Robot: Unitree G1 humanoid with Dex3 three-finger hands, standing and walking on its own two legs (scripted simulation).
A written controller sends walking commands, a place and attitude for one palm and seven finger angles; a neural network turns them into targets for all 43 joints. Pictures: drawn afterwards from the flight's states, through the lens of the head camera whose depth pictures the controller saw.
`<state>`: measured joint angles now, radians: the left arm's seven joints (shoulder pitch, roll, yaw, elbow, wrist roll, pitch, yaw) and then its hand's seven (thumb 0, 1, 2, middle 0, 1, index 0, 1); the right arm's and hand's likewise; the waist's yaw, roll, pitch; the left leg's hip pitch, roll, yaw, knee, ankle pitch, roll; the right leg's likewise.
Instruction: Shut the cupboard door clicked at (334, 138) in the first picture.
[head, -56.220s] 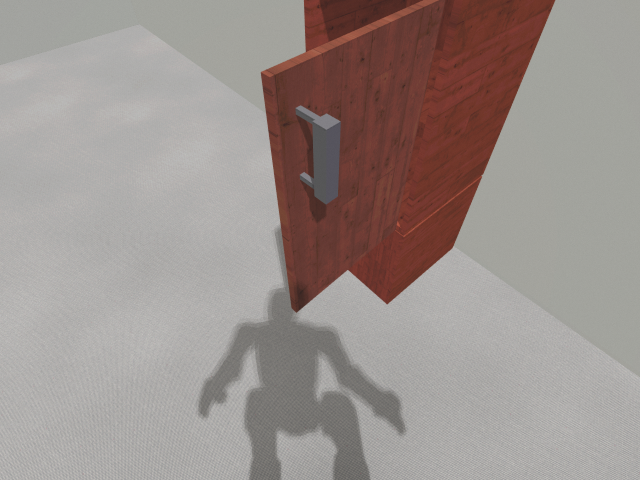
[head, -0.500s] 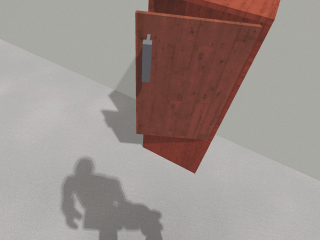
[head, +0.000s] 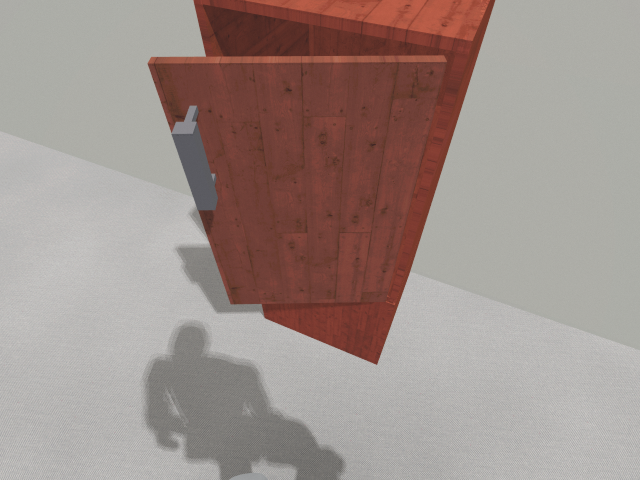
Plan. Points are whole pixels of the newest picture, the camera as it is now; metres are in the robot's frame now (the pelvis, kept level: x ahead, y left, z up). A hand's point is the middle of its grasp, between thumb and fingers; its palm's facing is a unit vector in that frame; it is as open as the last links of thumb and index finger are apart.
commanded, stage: come to a stop and stand still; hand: left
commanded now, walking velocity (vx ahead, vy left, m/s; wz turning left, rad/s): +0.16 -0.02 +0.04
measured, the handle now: (200, 159) +0.52 +0.19 +0.12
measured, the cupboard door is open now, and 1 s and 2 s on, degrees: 25 25 25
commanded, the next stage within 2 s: look again from close up in 1.52 s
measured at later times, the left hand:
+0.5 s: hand out of the picture +0.07 +0.18 -0.18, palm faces +0.03 -0.96 -0.27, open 7.3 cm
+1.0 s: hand out of the picture +0.08 +0.19 -0.18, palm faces -0.03 -0.98 -0.19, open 7.3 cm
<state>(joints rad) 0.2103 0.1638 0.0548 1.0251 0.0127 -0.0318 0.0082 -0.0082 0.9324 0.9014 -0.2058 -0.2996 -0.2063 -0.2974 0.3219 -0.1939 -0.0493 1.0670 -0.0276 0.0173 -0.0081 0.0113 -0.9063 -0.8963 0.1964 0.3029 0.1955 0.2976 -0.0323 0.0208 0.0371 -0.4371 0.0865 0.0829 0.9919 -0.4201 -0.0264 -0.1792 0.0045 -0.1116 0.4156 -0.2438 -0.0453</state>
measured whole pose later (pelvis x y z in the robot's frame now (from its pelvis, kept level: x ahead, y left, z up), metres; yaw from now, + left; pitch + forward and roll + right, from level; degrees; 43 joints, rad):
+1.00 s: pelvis +0.03 +0.01 -0.01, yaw -2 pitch +0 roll -1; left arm 0.28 0.20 -0.01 0.95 0.01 0.01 0.03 0.00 0.91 0.90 -0.21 -0.30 -0.21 -0.30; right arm 0.30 -0.16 0.01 1.00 -0.02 0.01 -0.01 0.01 -0.92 -0.90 0.20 0.30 0.20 0.30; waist 0.00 -0.03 0.03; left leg -0.30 -0.01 0.07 0.54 -0.24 0.06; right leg -0.16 0.01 -0.04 0.51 -0.34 -0.02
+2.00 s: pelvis +0.06 +0.03 +0.00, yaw -3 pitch +0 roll +0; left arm 0.28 0.19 -0.02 1.11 0.01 0.00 0.04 0.00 0.90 0.90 -0.20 -0.30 -0.20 -0.30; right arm 0.24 -0.17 0.01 1.14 -0.01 -0.02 -0.02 0.01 -0.90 -0.90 0.20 0.30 0.20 0.30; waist 0.01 -0.04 0.03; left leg -0.20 -0.06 0.10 0.41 -0.21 0.08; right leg -0.07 -0.03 -0.02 0.40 -0.32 0.02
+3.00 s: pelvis +0.06 -0.02 -0.06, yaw +0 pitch +9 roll +0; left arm 0.42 0.26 0.20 -0.08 -0.34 -0.18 -0.30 0.01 0.89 0.90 -0.74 -0.89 -0.75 -0.89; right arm 0.24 -0.20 0.04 0.55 0.05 -0.20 -0.07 0.02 -0.90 -0.90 0.20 0.30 0.20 0.30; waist 0.01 0.03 -0.10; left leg -0.65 -0.03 -0.02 0.94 -0.44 0.01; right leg -0.63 0.07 -0.08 0.92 -0.45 -0.08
